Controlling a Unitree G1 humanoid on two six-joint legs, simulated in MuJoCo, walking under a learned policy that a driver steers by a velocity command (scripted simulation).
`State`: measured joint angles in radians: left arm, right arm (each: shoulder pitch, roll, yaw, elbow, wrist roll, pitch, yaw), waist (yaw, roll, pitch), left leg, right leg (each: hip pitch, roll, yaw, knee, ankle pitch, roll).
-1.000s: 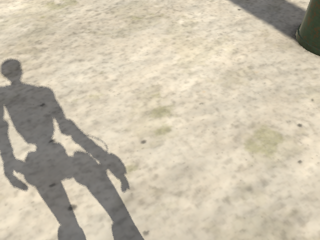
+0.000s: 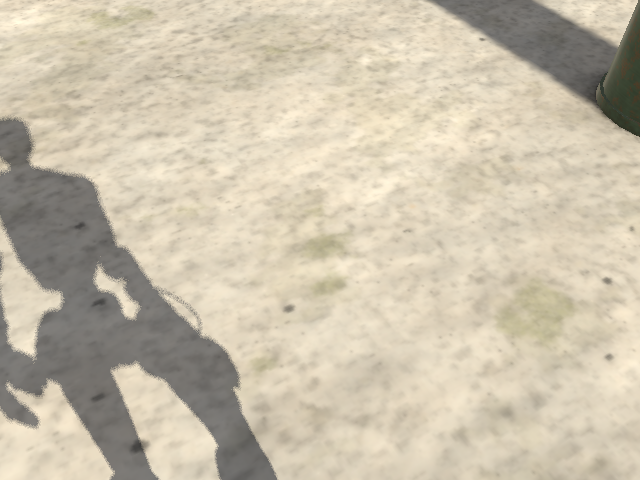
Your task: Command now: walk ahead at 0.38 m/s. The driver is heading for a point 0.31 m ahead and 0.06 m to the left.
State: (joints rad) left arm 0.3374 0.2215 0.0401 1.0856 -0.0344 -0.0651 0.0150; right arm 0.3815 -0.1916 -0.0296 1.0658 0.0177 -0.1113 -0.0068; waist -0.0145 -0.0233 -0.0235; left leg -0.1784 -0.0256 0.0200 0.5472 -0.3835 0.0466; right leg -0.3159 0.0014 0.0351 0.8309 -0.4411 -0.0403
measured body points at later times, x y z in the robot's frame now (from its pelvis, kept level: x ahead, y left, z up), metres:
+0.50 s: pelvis +0.22 -0.04 +0.00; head +0.25 -0.05 +0.45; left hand +0.35 +0.21 -0.12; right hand +0.24 -0.30 -0.15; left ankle +0.12 +0.10 -0.65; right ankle +0.31 -0.12 -0.73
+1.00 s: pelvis +0.30 -0.02 +0.01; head +0.32 -0.01 +0.46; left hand +0.35 +0.23 -0.14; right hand +0.34 -0.26 -0.14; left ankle +0.29 +0.10 -0.73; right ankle +0.31 -0.12 -0.73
